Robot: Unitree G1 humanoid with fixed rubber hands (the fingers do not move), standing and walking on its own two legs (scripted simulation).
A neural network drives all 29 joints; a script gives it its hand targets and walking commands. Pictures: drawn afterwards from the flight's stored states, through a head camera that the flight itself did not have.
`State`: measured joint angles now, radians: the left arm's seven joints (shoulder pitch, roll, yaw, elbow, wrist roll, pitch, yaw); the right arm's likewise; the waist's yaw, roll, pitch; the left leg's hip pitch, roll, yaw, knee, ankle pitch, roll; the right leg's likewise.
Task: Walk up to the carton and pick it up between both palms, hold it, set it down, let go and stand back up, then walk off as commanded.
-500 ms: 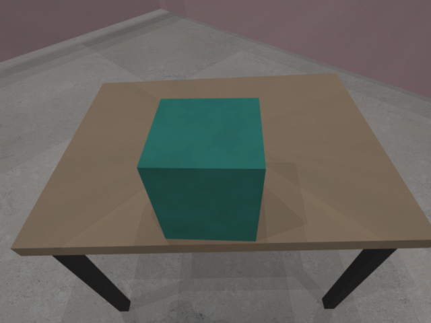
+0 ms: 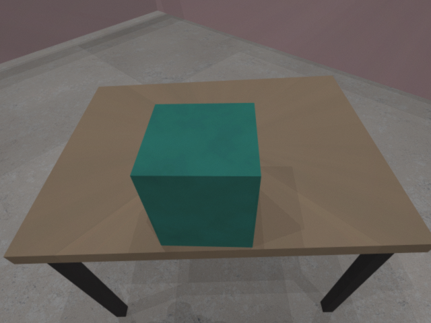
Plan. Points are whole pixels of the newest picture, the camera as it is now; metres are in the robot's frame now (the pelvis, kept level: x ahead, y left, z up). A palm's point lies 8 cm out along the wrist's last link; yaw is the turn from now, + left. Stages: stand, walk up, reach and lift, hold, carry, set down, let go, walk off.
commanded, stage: walk off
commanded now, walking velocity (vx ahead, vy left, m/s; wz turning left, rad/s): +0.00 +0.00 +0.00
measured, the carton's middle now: (205, 177) +0.41 +0.05 +0.04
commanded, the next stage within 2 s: none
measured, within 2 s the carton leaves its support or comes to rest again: neither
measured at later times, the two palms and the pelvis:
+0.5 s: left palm out of the picture +0.04 +0.36 -0.14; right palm out of the picture -0.02 -0.25 -0.10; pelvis -0.11 +0.06 -0.04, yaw -1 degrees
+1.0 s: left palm out of the picture -0.19 +0.42 -0.11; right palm out of the picture -0.15 -0.22 -0.10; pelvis -0.26 +0.10 -0.02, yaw -4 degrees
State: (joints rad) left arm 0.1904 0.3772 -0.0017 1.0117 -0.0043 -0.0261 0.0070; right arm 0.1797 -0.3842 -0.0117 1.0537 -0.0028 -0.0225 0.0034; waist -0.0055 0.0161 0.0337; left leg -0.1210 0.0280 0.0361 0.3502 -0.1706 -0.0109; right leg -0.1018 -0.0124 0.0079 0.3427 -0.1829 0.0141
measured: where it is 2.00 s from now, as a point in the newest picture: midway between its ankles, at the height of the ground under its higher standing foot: outside the picture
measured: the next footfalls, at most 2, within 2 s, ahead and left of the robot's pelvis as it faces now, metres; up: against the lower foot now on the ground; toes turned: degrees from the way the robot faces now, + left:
left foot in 0.44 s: -0.08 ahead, +0.12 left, +0.00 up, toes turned -1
right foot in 1.12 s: -0.34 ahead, -0.03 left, +0.00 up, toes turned -9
